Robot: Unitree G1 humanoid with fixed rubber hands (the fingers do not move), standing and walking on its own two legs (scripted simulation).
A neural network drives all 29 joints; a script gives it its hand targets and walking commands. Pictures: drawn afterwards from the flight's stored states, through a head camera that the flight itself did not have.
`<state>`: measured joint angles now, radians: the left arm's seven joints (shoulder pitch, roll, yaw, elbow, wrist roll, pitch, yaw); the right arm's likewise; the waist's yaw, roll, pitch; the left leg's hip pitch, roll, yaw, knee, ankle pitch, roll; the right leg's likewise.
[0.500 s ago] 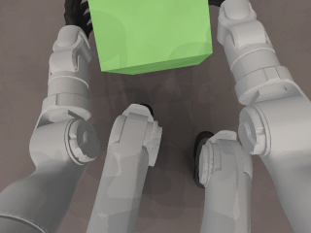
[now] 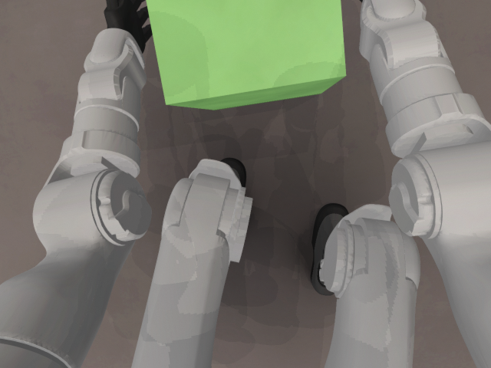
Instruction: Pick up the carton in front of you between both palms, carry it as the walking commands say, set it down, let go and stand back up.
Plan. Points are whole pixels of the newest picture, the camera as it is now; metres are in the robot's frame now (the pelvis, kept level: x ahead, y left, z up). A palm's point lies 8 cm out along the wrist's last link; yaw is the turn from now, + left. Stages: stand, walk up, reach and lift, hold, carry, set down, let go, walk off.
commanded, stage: set down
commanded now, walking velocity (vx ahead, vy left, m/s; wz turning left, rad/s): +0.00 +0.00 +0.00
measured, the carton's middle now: (252, 29) +0.51 +0.14 -0.26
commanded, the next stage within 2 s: let go in 1.32 s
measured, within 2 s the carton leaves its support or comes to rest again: neither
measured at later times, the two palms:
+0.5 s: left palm (61, 13) +0.45 +0.35 -0.13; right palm out of the picture +0.58 +0.00 -0.13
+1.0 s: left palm out of the picture +0.45 +0.36 +0.03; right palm out of the picture +0.59 +0.00 +0.02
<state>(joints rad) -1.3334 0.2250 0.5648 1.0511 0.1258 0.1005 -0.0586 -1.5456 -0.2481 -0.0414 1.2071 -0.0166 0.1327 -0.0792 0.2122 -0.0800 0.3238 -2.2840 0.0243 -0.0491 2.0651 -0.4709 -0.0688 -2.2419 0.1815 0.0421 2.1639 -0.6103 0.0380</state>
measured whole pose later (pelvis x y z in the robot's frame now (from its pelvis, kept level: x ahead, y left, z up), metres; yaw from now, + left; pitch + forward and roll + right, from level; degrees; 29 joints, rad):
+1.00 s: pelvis +0.02 +0.01 +0.13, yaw +3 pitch +46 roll -1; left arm -1.06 0.27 0.41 0.77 -0.11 0.19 0.01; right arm -1.28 -0.28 -0.09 0.87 0.00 0.27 -0.12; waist 0.20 -0.06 0.00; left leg -2.04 -0.01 -0.03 1.63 -0.40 -0.02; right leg -1.95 0.09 0.04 1.71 -0.58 0.03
